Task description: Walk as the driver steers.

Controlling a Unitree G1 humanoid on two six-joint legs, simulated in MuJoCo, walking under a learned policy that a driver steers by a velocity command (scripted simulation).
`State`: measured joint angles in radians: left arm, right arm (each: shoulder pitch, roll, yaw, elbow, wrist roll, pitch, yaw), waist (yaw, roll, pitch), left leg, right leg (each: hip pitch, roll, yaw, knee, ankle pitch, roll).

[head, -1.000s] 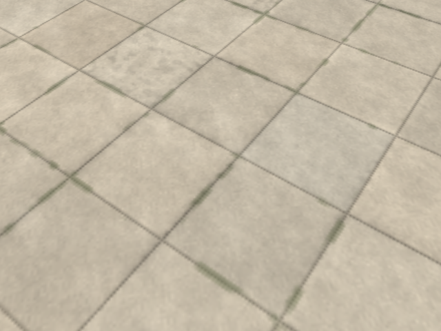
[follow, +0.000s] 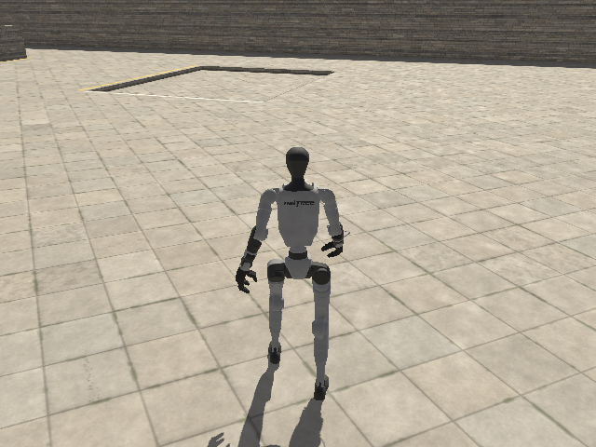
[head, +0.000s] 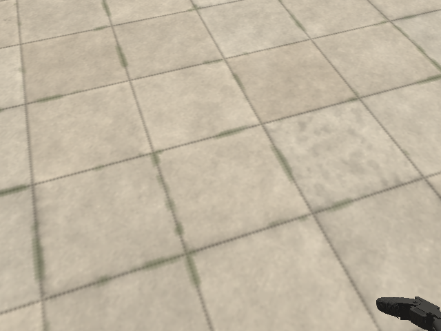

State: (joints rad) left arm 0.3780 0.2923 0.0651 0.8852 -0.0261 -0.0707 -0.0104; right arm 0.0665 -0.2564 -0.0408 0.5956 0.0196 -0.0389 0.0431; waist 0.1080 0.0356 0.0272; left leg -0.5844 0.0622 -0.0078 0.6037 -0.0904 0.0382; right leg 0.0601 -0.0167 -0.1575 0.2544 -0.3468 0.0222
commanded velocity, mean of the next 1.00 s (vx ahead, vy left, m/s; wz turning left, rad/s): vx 0.50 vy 0.00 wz -0.34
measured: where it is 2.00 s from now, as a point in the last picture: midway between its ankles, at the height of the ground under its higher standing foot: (335, 214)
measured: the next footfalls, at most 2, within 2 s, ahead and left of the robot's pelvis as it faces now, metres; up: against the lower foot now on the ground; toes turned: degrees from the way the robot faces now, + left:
left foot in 0.04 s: +0.20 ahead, +0.13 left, +0.00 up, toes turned +2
right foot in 0.58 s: +0.48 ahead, -0.14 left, +0.00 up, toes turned -14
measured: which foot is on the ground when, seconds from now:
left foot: up 0.00-0.02, down 0.04-0.60, up 0.62-1.00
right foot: down 0.00-0.06, up 0.08-0.56, down 0.58-1.00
